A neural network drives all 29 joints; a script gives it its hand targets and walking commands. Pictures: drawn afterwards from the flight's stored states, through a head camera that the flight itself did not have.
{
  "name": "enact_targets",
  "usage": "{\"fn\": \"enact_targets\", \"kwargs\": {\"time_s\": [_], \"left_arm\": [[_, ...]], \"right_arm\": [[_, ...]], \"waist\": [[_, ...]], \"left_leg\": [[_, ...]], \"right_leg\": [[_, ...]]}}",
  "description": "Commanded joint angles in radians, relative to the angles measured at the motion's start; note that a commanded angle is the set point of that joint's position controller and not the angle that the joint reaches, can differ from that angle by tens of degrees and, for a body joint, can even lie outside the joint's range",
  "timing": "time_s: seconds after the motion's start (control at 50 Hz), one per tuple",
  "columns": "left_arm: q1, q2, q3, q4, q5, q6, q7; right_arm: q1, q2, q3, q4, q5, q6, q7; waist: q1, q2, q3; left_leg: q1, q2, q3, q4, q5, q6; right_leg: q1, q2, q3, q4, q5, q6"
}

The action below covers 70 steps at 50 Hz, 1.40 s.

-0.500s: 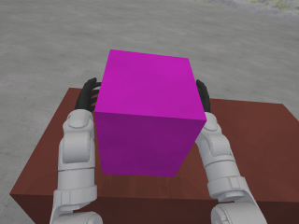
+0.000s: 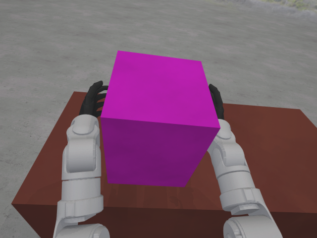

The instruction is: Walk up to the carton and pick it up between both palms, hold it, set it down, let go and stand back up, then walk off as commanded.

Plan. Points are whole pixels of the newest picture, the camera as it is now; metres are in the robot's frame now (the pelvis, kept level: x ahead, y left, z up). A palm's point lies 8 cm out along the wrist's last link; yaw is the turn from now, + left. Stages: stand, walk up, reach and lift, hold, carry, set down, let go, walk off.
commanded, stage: hold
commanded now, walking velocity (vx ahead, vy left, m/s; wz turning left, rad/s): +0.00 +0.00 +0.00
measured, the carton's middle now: (153, 123) +0.36 +0.00 +0.15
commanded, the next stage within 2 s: none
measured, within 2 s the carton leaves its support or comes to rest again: neither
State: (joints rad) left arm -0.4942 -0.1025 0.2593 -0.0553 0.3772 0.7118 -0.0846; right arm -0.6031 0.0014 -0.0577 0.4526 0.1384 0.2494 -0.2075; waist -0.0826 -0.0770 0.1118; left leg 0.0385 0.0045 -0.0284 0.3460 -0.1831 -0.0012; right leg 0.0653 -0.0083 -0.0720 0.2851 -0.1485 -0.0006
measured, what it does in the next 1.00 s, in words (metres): stands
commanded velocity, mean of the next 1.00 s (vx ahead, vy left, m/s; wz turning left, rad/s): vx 0.00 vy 0.00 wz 0.00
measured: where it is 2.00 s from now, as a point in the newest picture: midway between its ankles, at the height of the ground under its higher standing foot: outside the picture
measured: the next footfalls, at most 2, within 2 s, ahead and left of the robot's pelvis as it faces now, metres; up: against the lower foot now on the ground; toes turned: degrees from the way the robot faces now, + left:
none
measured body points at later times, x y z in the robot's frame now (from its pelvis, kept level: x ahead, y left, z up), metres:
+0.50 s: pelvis +0.00 +0.00 +0.00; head -0.03 +0.03 +0.45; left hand +0.36 +0.15 +0.18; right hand +0.37 -0.15 +0.18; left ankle +0.02 +0.12 -0.75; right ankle +0.02 -0.12 -0.75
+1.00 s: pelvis +0.00 +0.00 +0.00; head -0.03 +0.03 +0.45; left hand +0.36 +0.15 +0.18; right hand +0.37 -0.15 +0.18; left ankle +0.02 +0.12 -0.75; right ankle +0.02 -0.12 -0.75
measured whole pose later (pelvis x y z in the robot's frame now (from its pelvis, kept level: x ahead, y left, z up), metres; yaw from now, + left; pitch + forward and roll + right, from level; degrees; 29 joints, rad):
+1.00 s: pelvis +0.00 +0.00 +0.00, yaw +0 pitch -11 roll -1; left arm -0.48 -0.10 0.26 -0.07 0.38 0.71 -0.09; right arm -0.59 0.01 -0.05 0.43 0.14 0.23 -0.21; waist -0.09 -0.08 0.12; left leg 0.04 0.01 -0.02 0.35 -0.18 0.00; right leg 0.07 -0.01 -0.08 0.28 -0.15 0.00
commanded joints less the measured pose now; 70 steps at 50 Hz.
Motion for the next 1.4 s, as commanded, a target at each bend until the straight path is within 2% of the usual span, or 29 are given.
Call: {"fn": "enact_targets", "kwargs": {"time_s": [0.0, 0.32, 0.62, 0.88, 1.08, 1.16, 1.38], "left_arm": [[-0.579, -0.41, -0.446, -0.022, -0.129, -0.036, -0.109], [-0.587, -0.399, -0.432, -0.006, -0.124, -0.043, -0.114], [-0.558, -0.4, -0.459, -0.054, -0.135, -0.042, -0.118], [-0.549, -0.406, -0.467, -0.064, -0.136, -0.037, -0.113], [-0.559, -0.401, -0.455, -0.047, -0.129, -0.038, -0.113], [-0.552, -0.401, -0.456, -0.054, -0.131, -0.04, -0.112], [-0.567, -0.394, -0.438, -0.035, -0.127, -0.045, -0.117]], "right_arm": [[-0.662, 0.456, 0.368, -0.259, 0.036, -0.073, 0.125], [-0.666, 0.469, 0.365, -0.246, 0.028, -0.083, 0.118], [-0.638, 0.465, 0.398, -0.297, 0.048, -0.08, 0.106], [-0.632, 0.448, 0.391, -0.302, 0.046, -0.085, 0.114], [-0.636, 0.445, 0.375, -0.277, 0.03, -0.089, 0.12], [-0.637, 0.449, 0.382, -0.289, 0.034, -0.094, 0.119], [-0.643, 0.461, 0.372, -0.273, 0.022, -0.096, 0.117]], "waist": [[-0.008, 0.08, -0.319], [-0.01, 0.078, -0.327], [-0.015, 0.086, -0.343], [-0.018, 0.097, -0.335], [-0.015, 0.091, -0.318], [-0.014, 0.092, -0.338], [-0.01, 0.078, -0.329]], "left_leg": [[-0.007, -0.042, 0.07, -0.064, 0.188, -0.016], [-0.011, -0.048, 0.074, -0.059, 0.175, -0.007], [0.022, -0.047, 0.07, -0.04, 0.26, -0.019], [0.033, -0.039, 0.067, -0.039, 0.277, -0.028], [0.015, -0.038, 0.072, -0.052, 0.229, -0.022], [0.026, -0.04, 0.072, -0.046, 0.25, -0.021], [0.001, -0.044, 0.078, -0.056, 0.2, -0.01]], "right_leg": [[0.097, 0.052, -0.046, -0.024, 0.092, 0.02], [0.107, 0.042, -0.041, -0.022, 0.114, 0.032], [0.118, 0.05, -0.045, -0.018, 0.173, 0.034], [0.1, 0.056, -0.048, -0.024, 0.138, 0.025], [0.097, 0.052, -0.048, -0.029, 0.105, 0.023], [0.104, 0.051, -0.048, -0.025, 0.131, 0.025], [0.11, 0.044, -0.047, -0.025, 0.12, 0.031]]}}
